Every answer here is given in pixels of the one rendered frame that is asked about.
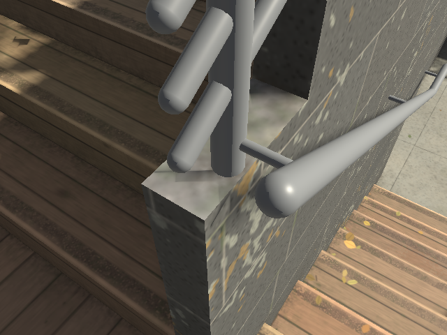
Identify stairs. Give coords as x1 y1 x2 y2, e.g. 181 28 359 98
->
257 184 447 335
0 0 256 335

